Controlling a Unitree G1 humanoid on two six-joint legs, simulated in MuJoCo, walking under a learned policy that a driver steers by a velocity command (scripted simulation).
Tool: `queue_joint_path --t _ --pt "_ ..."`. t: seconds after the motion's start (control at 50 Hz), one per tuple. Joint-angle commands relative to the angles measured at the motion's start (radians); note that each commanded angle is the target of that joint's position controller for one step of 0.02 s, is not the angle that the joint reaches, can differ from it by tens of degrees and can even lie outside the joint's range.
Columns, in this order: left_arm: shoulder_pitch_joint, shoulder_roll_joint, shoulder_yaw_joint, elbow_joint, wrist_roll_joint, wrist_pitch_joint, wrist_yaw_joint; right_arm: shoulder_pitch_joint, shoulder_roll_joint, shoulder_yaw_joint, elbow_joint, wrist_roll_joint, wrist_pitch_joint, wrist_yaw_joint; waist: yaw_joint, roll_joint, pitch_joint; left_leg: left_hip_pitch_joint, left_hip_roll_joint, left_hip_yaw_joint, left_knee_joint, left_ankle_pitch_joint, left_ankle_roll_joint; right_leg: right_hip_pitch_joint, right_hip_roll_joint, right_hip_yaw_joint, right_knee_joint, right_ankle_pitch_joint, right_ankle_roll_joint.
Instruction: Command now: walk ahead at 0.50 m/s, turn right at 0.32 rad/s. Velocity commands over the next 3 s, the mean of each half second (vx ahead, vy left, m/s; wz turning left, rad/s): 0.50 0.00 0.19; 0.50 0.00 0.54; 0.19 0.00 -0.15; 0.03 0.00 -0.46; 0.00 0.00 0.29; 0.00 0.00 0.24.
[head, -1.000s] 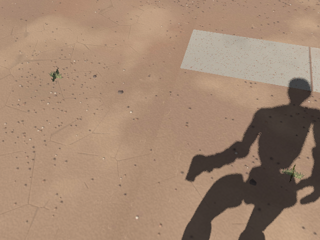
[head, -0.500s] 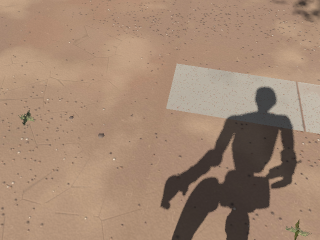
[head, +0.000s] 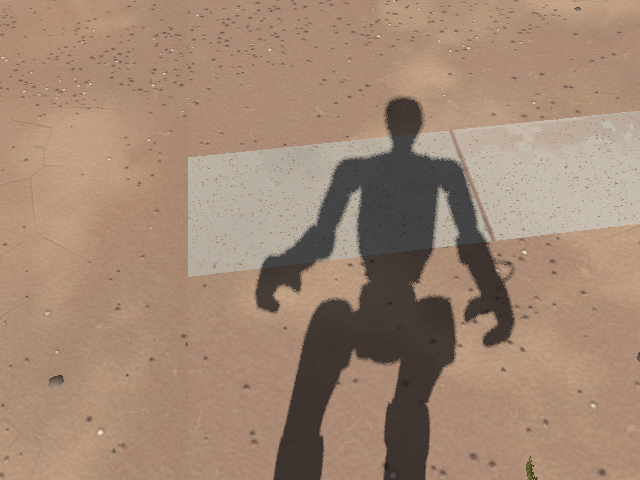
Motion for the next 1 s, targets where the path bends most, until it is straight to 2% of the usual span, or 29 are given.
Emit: queue_joint_path --t 0.02,0.04,0.08,0.14,0.2,0.26,0.36,0.42,0.44,0.46,0.48,0.5,0.52,0.54,0.56,0.58,0.6,0.62,0.64,0.68,0.72,0.78,0.84,0.88,0.92,0.94,0.96,0.98,1.0 --pt "0.049 0.064 0.017 -0.050 0.017 -0.025 0.008 0.014 -0.125 -0.030 -0.070 -0.007 -0.029 -0.005 0.016 -0.020 -0.150 -0.336 0.085 -0.068 0.017 0.136 0.028 0.370 -0.290 0.397 -0.338 0.227 -0.182" --pt "0.040 0.054 0.012 -0.048 0.023 -0.031 0.009 0.037 -0.120 -0.033 -0.060 -0.007 -0.014 -0.002 0.000 -0.029 -0.150 -0.284 0.096 -0.069 -0.009 0.156 0.029 0.320 -0.275 0.357 -0.361 0.269 -0.176" --pt "0.060 0.077 0.015 -0.025 0.022 -0.048 0.015 0.049 -0.091 -0.030 -0.051 -0.011 0.010 -0.002 -0.008 -0.028 -0.126 -0.272 0.097 -0.052 -0.062 0.205 0.021 0.270 -0.263 0.269 -0.398 0.376 -0.172" --pt "0.107 0.100 0.016 0.009 0.026 -0.059 0.031 -0.024 -0.081 -0.027 -0.074 -0.014 0.027 -0.006 0.018 -0.038 -0.072 -0.372 0.091 -0.047 -0.173 0.353 0.009 0.292 -0.245 0.168 -0.431 0.454 -0.130" --pt "0.125 0.105 0.011 0.025 0.030 -0.058 0.048 -0.090 -0.073 -0.024 -0.092 -0.005 0.022 0.002 0.050 -0.049 -0.048 -0.402 0.053 -0.051 -0.353 0.528 0.023 0.339 -0.219 0.088 -0.450 0.433 -0.054" --pt "0.150 0.115 0.007 0.047 0.032 -0.059 0.057 -0.160 -0.050 -0.015 -0.115 0.000 0.015 0.017 0.086 -0.053 -0.018 -0.400 0.010 -0.037 -0.512 0.624 0.042 0.395 -0.229 0.039 -0.473 0.400 -0.014" --pt "0.196 0.130 0.008 0.091 0.025 -0.036 0.073 -0.258 -0.030 -0.003 -0.185 0.001 0.007 0.054 0.111 -0.035 0.026 -0.478 -0.028 0.016 -0.645 0.544 0.077 0.571 -0.287 -0.010 -0.415 0.558 0.004" --pt "0.173 0.167 0.016 0.078 0.027 -0.011 0.093 -0.220 -0.051 -0.012 -0.214 0.000 0.006 0.073 0.064 -0.078 -0.044 -0.367 -0.098 0.108 -0.646 0.400 0.118 0.614 -0.295 -0.046 -0.247 0.992 0.018" --pt "0.162 0.181 0.019 0.068 0.027 -0.002 0.103 -0.157 -0.069 -0.021 -0.208 -0.001 0.011 0.074 0.026 -0.104 -0.087 -0.292 -0.128 0.128 -0.634 0.346 0.137 0.616 -0.298 -0.052 -0.150 1.148 0.022" --pt "0.140 0.195 0.022 0.054 0.030 0.007 0.108 -0.035 -0.110 -0.040 -0.185 0.000 0.014 0.070 -0.040 -0.114 -0.151 -0.145 -0.148 0.119 -0.646 0.329 0.164 0.576 -0.294 -0.056 0.007 1.204 0.025" --pt "0.098 0.201 0.021 0.033 0.026 0.007 0.107 0.126 -0.163 -0.065 -0.154 -0.004 0.016 0.057 -0.137 -0.076 -0.228 0.113 -0.131 0.050 -0.744 0.413 0.206 0.439 -0.256 -0.078 0.244 1.058 0.039" --pt "0.152 0.117 -0.008 0.006 0.058 -0.017 0.095 0.223 -0.247 -0.085 -0.141 -0.008 0.030 0.036 -0.125 0.123 -0.335 0.453 0.086 -0.245 -0.688 0.481 0.300 0.129 -0.145 -0.081 0.575 0.378 0.068" --pt "0.216 0.042 -0.038 -0.027 0.049 -0.056 0.064 0.214 -0.245 -0.078 -0.164 -0.017 0.023 0.033 -0.054 0.270 -0.465 0.755 0.286 -0.819 -0.817 0.292 0.498 -0.271 0.045 0.101 0.866 -0.389 0.109" --pt "0.105 0.134 -0.020 -0.042 0.015 -0.093 0.038 0.197 -0.167 -0.061 -0.168 -0.018 0.025 0.027 -0.111 0.126 -0.405 0.704 0.244 -0.747 -0.891 0.182 0.430 -0.365 -0.037 0.224 0.870 -0.310 0.067" --pt "0.023 0.138 -0.022 -0.082 -0.009 -0.107 0.027 0.133 -0.135 -0.050 -0.184 -0.020 0.025 0.024 -0.084 0.046 -0.248 0.538 0.216 -0.606 -0.917 0.203 0.387 -0.389 -0.078 0.200 0.806 -0.227 0.055" --pt "0.012 0.117 -0.025 -0.079 0.009 -0.109 0.029 0.071 -0.122 -0.045 -0.198 -0.017 0.025 0.030 -0.030 -0.074 -0.147 0.361 0.171 -0.513 -0.945 0.309 0.359 -0.350 -0.111 0.174 0.713 -0.187 0.058" --pt "0.038 0.124 -0.018 -0.073 0.029 -0.100 0.035 0.026 -0.105 -0.038 -0.216 -0.019 0.024 0.031 0.009 -0.080 -0.117 0.253 0.134 -0.446 -0.963 0.404 0.346 -0.289 -0.138 0.166 0.635 -0.151 0.072" --pt "0.070 0.125 -0.014 -0.072 0.035 -0.084 0.037 0.000 -0.102 -0.035 -0.231 -0.026 0.025 0.031 0.041 -0.044 -0.102 0.162 0.104 -0.405 -0.986 0.456 0.343 -0.229 -0.154 0.160 0.597 -0.136 0.088" --pt "0.091 0.123 -0.012 -0.074 0.039 -0.071 0.043 -0.016 -0.105 -0.036 -0.235 -0.022 0.023 0.032 0.058 -0.017 -0.093 0.101 0.082 -0.371 -0.995 0.502 0.341 -0.203 -0.160 0.144 0.550 -0.126 0.108" --pt "0.076 0.102 -0.017 -0.088 0.046 -0.052 0.057 -0.005 -0.127 -0.041 -0.231 -0.020 0.020 0.023 0.059 0.008 -0.090 0.022 0.054 -0.304 -0.995 0.600 0.337 -0.178 -0.156 0.110 0.461 -0.059 0.147" --pt "0.005 0.075 -0.027 -0.114 0.049 -0.044 0.066 0.019 -0.145 -0.045 -0.218 -0.013 0.025 0.010 0.034 0.035 -0.081 -0.023 0.017 -0.254 -0.983 0.587 0.305 -0.157 -0.144 0.095 0.320 0.068 0.168" --pt "-0.112 0.045 -0.038 -0.145 0.042 -0.044 0.062 0.069 -0.149 -0.044 -0.200 0.000 0.039 0.003 -0.023 0.081 -0.086 -0.024 -0.018 -0.243 -0.939 0.474 0.253 -0.091 -0.096 0.082 0.093 0.227 0.171" --pt "-0.166 0.071 -0.028 -0.167 0.023 -0.054 0.050 0.108 -0.158 -0.048 -0.189 0.006 0.053 0.004 -0.050 0.109 -0.101 0.060 0.013 -0.331 -0.893 0.371 0.237 -0.055 -0.064 0.100 -0.031 0.217 0.168" --pt "-0.154 0.105 -0.011 -0.168 0.018 -0.066 0.042 0.107 -0.152 -0.047 -0.188 0.006 0.062 0.001 -0.034 0.129 -0.101 0.130 0.040 -0.408 -0.850 0.317 0.222 -0.020 -0.055 0.121 -0.102 0.157 0.149" --pt "-0.049 0.133 0.009 -0.142 0.016 -0.078 0.041 0.077 -0.136 -0.043 -0.195 0.000 0.071 -0.004 0.029 0.163 -0.111 0.138 0.034 -0.436 -0.775 0.329 0.192 0.110 -0.058 0.111 -0.166 0.119 0.105" --pt "0.062 0.169 0.026 -0.123 0.028 -0.084 0.046 0.062 -0.096 -0.029 -0.212 -0.005 0.069 -0.002 0.081 0.147 -0.189 0.090 -0.007 -0.394 -0.637 0.332 0.158 0.290 -0.130 0.158 -0.161 0.117 0.060" --pt "0.215 0.228 0.041 -0.108 0.038 -0.084 0.054 0.077 -0.026 -0.005 -0.231 -0.022 0.063 0.000 0.128 0.001 -0.320 -0.042 -0.090 -0.278 -0.341 0.130 0.111 0.539 -0.316 0.348 -0.168 0.056 -0.003" --pt "0.268 0.281 0.056 -0.070 0.047 -0.066 0.045 0.195 -0.003 0.003 -0.268 0.010 0.053 0.002 0.055 -0.376 -0.365 -0.408 -0.175 -0.176 -0.052 -0.174 0.060 0.750 -0.497 0.834 -0.275 -0.208 -0.163" --pt "0.296 0.061 -0.024 -0.089 0.087 -0.078 0.048 0.161 -0.057 0.002 -0.156 -0.123 0.005 0.063 0.145 -0.309 -0.189 -0.645 -0.168 -0.235 0.065 -0.102 0.040 0.718 -0.414 0.834 -0.327 -0.341 -0.192"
